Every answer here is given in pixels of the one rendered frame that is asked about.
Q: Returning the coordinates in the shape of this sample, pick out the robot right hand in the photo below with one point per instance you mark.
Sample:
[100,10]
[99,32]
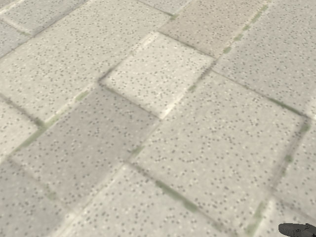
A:
[297,230]

